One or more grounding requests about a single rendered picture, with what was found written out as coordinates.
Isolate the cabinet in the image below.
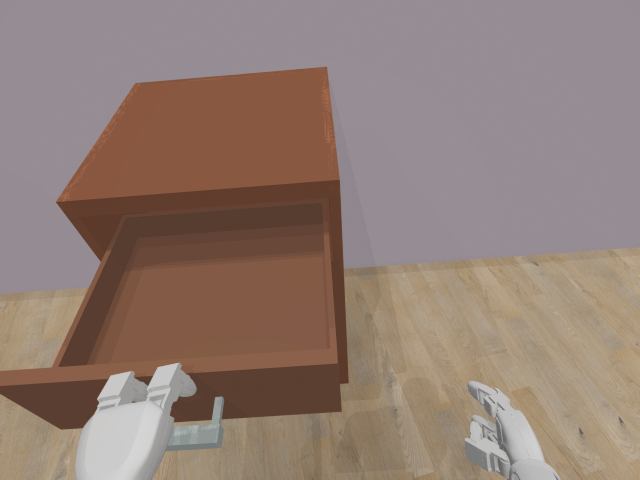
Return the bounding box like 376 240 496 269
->
56 67 349 384

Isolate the handle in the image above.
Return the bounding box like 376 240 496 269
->
166 396 224 451

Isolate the drawer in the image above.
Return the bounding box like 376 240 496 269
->
0 199 342 430

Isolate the robot right hand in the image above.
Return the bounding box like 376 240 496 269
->
465 381 545 480

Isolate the robot right forearm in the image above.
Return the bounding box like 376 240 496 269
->
509 459 561 480

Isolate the robot left hand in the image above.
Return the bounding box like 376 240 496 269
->
75 363 197 480

